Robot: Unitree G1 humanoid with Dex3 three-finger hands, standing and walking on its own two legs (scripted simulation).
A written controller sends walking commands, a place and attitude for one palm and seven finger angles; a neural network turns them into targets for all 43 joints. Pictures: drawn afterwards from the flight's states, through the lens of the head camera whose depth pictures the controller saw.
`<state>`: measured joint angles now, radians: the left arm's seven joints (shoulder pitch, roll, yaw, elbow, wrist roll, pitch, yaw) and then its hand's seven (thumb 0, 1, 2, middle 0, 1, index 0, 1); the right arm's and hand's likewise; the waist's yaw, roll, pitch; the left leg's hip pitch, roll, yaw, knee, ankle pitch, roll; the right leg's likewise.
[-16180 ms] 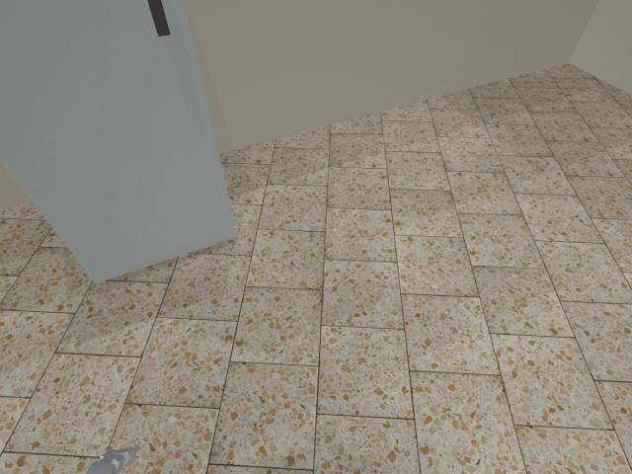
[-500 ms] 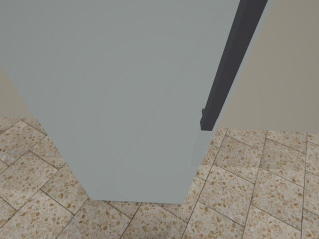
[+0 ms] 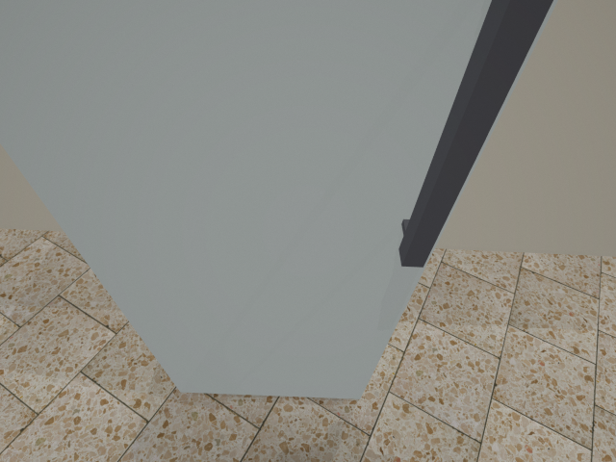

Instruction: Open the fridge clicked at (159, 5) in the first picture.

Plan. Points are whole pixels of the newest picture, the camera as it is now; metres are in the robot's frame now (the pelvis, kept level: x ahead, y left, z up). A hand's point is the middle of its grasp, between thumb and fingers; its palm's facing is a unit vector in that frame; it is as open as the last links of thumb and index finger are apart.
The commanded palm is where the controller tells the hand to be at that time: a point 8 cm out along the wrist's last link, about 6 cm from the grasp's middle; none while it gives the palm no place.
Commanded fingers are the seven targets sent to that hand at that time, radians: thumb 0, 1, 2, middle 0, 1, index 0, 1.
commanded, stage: look again from close up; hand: right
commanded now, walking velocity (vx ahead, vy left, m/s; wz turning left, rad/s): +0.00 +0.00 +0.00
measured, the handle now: (447, 145) +0.37 -0.10 +0.26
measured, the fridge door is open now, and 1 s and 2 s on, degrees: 0 0 0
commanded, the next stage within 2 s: shuffle to correct the standing spot in 0.68 s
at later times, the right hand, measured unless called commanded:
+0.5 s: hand out of the picture -0.01 -0.16 -0.18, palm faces +0.03 +0.98 -0.18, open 7.3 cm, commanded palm none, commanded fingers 0.00 -0.90 -0.90 0.20 0.30 0.20 0.30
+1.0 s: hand out of the picture +0.00 -0.16 -0.18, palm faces +0.03 +0.98 -0.20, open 7.3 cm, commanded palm none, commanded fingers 0.00 -0.90 -0.90 0.20 0.30 0.20 0.30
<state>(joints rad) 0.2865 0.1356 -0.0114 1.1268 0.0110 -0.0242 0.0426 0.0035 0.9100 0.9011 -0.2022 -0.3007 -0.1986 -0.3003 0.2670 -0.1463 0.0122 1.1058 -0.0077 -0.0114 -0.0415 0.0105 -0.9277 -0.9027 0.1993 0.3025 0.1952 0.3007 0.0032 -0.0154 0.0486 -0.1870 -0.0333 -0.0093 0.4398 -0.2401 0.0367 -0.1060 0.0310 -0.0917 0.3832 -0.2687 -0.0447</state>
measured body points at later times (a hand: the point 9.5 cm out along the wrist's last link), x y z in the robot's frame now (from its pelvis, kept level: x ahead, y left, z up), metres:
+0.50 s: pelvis +0.01 +0.00 +0.00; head +0.03 +0.01 +0.45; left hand +0.00 +0.21 -0.16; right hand -0.01 -0.21 -0.16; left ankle +0.00 +0.10 -0.74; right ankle -0.04 -0.08 -0.74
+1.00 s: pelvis +0.00 +0.01 +0.00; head +0.04 +0.01 +0.45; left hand -0.01 +0.22 -0.16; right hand +0.00 -0.22 -0.16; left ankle +0.00 +0.10 -0.74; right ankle -0.04 -0.08 -0.74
